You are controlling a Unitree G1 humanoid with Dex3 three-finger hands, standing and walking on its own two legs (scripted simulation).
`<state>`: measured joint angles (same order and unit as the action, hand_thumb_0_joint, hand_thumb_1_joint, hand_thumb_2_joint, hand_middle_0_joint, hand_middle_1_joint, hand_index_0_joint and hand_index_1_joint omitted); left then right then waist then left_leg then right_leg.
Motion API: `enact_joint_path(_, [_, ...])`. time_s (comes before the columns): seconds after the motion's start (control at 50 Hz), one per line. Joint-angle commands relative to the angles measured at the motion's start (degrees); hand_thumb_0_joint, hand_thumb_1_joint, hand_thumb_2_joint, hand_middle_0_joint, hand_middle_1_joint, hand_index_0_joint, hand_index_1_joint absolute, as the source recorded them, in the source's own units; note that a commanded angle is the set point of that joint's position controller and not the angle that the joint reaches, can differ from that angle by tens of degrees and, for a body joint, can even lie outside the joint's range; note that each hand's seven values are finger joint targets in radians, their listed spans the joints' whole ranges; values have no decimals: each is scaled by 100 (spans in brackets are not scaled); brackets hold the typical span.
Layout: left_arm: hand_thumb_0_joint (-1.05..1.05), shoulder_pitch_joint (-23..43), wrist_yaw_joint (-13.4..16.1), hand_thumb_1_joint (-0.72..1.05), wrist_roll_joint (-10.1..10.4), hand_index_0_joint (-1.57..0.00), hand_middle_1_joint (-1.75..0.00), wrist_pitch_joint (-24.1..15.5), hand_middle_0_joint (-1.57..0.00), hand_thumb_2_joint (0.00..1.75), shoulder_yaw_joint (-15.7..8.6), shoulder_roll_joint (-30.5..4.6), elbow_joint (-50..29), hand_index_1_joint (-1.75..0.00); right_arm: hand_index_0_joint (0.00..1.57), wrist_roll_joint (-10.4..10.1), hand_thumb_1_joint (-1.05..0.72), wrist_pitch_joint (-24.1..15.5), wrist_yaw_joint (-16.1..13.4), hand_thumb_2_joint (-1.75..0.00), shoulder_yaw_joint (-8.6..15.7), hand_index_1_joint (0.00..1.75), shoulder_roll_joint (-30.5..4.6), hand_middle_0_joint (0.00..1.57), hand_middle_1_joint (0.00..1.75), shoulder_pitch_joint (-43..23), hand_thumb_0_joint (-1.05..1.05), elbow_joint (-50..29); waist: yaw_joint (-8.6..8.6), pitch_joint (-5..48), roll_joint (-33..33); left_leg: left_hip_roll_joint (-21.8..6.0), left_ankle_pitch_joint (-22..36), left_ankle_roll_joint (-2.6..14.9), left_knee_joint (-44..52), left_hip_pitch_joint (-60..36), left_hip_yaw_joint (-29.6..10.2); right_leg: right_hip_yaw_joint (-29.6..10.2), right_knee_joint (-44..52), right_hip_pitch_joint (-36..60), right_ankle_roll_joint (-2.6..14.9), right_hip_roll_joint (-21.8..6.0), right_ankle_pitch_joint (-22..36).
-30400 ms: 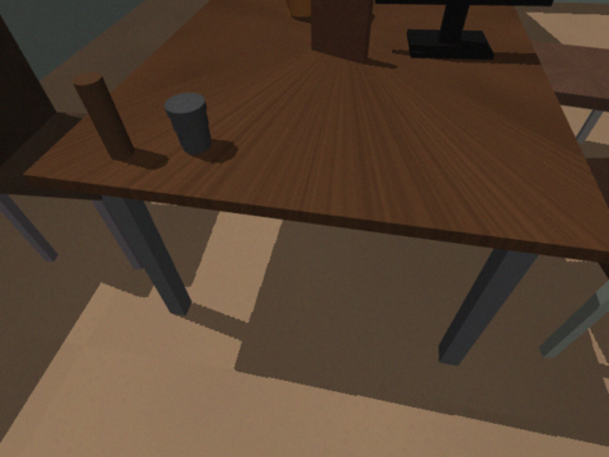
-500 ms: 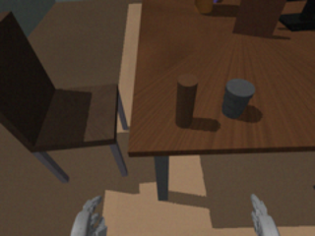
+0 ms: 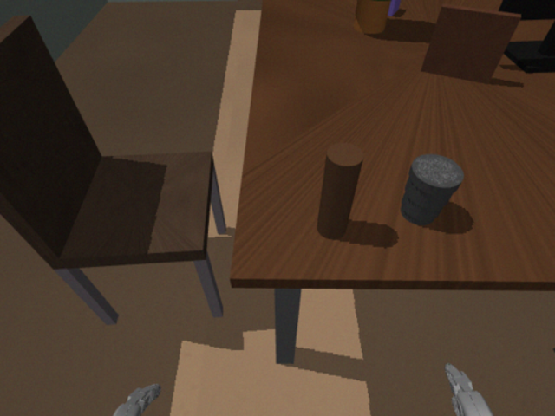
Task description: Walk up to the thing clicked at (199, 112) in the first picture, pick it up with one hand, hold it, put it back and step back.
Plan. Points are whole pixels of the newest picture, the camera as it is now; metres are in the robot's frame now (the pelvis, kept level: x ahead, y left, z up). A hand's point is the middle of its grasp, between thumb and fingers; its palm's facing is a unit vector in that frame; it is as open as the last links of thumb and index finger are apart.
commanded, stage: home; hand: right
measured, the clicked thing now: (426, 192) +0.49 -0.23 +0.03
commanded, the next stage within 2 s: stand in 1.72 s
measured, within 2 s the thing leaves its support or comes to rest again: neither
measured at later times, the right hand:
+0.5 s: hand out of the picture +0.03 -0.26 -0.14, palm faces -0.06 +0.92 -0.38, open 17.4 cm
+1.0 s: hand out of the picture +0.04 -0.26 -0.14, palm faces -0.06 +0.93 -0.36, open 17.4 cm
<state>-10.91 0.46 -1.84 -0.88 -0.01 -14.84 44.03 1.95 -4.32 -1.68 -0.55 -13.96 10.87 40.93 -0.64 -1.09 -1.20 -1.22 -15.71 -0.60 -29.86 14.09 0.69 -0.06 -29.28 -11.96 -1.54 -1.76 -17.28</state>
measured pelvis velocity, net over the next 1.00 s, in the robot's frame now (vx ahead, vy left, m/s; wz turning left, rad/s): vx -0.03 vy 0.00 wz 0.01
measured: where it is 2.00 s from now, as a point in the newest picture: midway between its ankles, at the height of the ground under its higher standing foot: outside the picture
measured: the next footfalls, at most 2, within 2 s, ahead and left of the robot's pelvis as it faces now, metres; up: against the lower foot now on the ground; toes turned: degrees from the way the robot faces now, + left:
none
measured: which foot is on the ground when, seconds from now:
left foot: down 0.00-1.00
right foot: down 0.00-1.00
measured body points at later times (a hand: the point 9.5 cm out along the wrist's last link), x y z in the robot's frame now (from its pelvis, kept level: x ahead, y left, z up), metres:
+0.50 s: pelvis -0.02 +0.00 +0.01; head -0.03 +0.01 +0.46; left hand +0.03 +0.30 -0.13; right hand +0.04 -0.31 -0.11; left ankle +0.00 +0.13 -0.74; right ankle -0.02 -0.14 -0.74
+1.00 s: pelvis -0.03 +0.00 +0.01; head -0.03 +0.00 +0.46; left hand +0.02 +0.30 -0.13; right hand +0.05 -0.31 -0.12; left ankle +0.00 +0.13 -0.74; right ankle -0.02 -0.14 -0.74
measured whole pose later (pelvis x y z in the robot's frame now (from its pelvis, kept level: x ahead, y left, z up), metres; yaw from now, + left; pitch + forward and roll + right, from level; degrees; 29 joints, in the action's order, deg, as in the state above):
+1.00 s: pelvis -0.03 +0.00 +0.01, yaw +1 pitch -3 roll +0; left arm -9.3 -0.8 -1.1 0.5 0.1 -20.4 64.7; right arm 0.8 -0.4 0.3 -1.0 -20.5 8.1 64.0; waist -0.6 -2.2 -0.6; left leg -1.3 -8.8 -1.0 -20.2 8.4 0.1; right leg 0.7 -20.1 -6.3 -1.2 -1.5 -10.8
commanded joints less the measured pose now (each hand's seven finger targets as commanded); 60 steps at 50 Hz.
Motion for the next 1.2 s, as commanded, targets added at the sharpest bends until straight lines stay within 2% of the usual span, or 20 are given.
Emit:
enact_joint_path(0.0, [0, 150, 1, 90, 10, -20, -30, -118, -20, 90, -362, -1321, -96, -30, 5, -41, 57, -40, 15, -4, 359, 5, -1355, 5, 5, -206, 0, 103, 21, 586, 166, -470, 1927, 250, 334, -352, -316, -285, 362, 233, 245, -399, 1816])
enact_joint_path(0.02, [0, 193, -8, 90, 3, -20, -29, -102, -20, 90, -339, -1344, 21, -30, 5, -35, 58, -17, 32, -4, 325, 5, -1405, 5, 5, -248, 0, 249, 16, 396, 165, -477, 1682, 240, 457, -241, -367, -297, 478, 190, 247, -388, 1493])
enact_joint_path(0.12, [0, 314, -44, 90, 23, -20, -29, -57, -20, 90, -267, -1465, 503, -30, 5, -59, 58, 49, 61, -4, 268, 5, -1682, 5, 5, -368, 0, 889, 5, 436, 189, -531, 1812, 233, 640, -453, -466, -335, 658, 481, 285, -433, 1540])
enact_joint_path(0.18, [0, 384, -46, 90, 40, -20, -30, -20, -20, 90, -217, -1550, 788, -30, 5, -69, 57, 108, 59, -5, 227, 5, -1782, 5, 5, -469, 0, 1190, 8, 278, 198, -543, 1514, 211, 835, -491, -494, -348, 854, 466, 284, -412, 1175])
enact_joint_path(0.22, [0, 415, -54, 90, 39, -20, -30, 1, -20, 90, -194, -1636, 959, -30, 5, -76, 55, 146, 75, -6, 188, 5, -1835, 5, 5, -511, 0, 1368, 18, -4, 151, -505, 1063, 182, 1033, -269, -541, -370, 1031, 404, 284, -400, 747])
enact_joint_path(0.26, [0, 406, -64, 90, 54, -20, -30, -1, -20, 90, -189, -1709, 1088, -30, 5, -76, 55, 145, 74, -5, 175, 5, -1912, 5, 5, -469, 0, 1514, 18, 166, 212, -527, 1086, 207, 1082, -465, -538, -409, 1052, 479, 294, -424, 860])
enact_joint_path(0.34, [0, 403, -54, 90, 59, -20, -30, -8, -20, 90, -163, -1803, 1314, -30, 5, -93, 55, 189, 80, -6, 146, 5, -1973, 5, 5, -484, 0, 1719, 31, 73, 80, -532, 953, 193, 1160, -512, -573, -446, 1220, 447, 292, -458, 792])
enact_joint_path(0.46, [0, 375, -53, 90, 60, -20, -29, 15, -20, 90, -157, -1848, 1538, -30, 5, -80, 54, 251, 97, -6, 154, 6, -2025, 5, 6, -426, 0, 1899, 65, -132, 187, -517, 57, 196, 1391, -372, -635, -475, 1408, 279, 282, -429, 199])
enact_joint_path(0.5, [0, 362, -49, 90, 69, -20, -29, -4, -20, 90, -162, -1832, 1589, -30, 5, -85, 54, 244, 104, -6, 145, 6, -1989, 5, 6, -449, 0, 1914, 50, -10, 193, -536, 255, 214, 1373, -366, -647, -478, 1377, 443, 290, -459, 449])
enact_joint_path(0.56, [0, 356, -46, 90, 77, -20, -29, -26, -20, 90, -165, -1812, 1653, -30, 5, -92, 56, 236, 107, -5, 146, 5, -1968, 5, 5, -415, 0, 1958, 51, -17, 167, -543, 414, 215, 1320, -464, -634, -516, 1425, 405, 279, -477, 488])
enact_joint_path(0.64, [0, 338, -45, 90, 82, -20, -29, -10, -20, 90, -183, -1799, 1710, -30, 5, -95, 56, 242, 99, -5, 152, 5, -1929, 5, 5, -429, 0, 1963, 54, -145, 182, -519, 279, 194, 1412, -368, -647, -498, 1429, 346, 273, -456, 463])
enact_joint_path(0.66, [0, 294, -43, 90, 75, -20, -29, -13, -20, 90, -179, -1783, 1735, -30, 5, -107, 55, 247, 104, -6, 158, 5, -1940, 5, 5, -459, 0, 1973, 30, -196, 118, -527, 206, 189, 1418, -412, -674, -472, 1460, 259, 259, -429, 288])
enact_joint_path(0.76, [0, 346, -42, 90, 87, -20, -29, -10, -20, 90, -191, -1765, 1728, -30, 5, -107, 55, 247, 94, -6, 172, 5, -1917, 5, 5, -475, 0, 1951, 40, -19, 198, -547, 383, 202, 1374, -421, -639, -520, 1435, 425, 280, -492, 568])
enact_joint_path(0.92, [0, 329, -37, 90, 78, -20, -29, -7, -20, 90, -205, -1751, 1766, -30, 5, -124, 54, 256, 93, -6, 181, 6, -1932, 5, 6, -525, 0, 1964, 32, -36, 119, -574, 299, 203, 1432, -536, -665, -476, 1408, 309, 268, -484, 555])
enact_joint_path(1.08, [0, 439, -20, 90, 102, -20, -29, -25, -20, 90, -204, -1773, 1765, -30, 5, -133, 55, 250, 97, -6, 173, 5, -1887, 5, 5, -550, 0, 1994, 43, 105, 92, -592, 1053, 188, 1328, -658, -600, -488, 1378, 493, 253, -526, 1029])
enact_joint_path(1.14, [0, 436, -21, 90, 107, -20, -29, -16, -20, 90, -195, -1746, 1767, -30, 6, -129, 53, 258, 89, -7, 184, 6, -1916, 6, 6, -579, 0, 2001, 41, 64, 157, -583, 970, 172, 1338, -661, -586, -457, 1410, 459, 250, -507, 939])
enact_joint_path(1.18, [0, 455, -25, 90, 100, -20, -29, -4, -20, 90, -204, -1748, 1778, -30, 6, -119, 53, 265, 89, -7, 185, 6, -1907, 6, 6, -550, 0, 2025, 52, -13, 153, -551, 649, 158, 1400, -557, -573, -462, 1433, 473, 260, -513, 817])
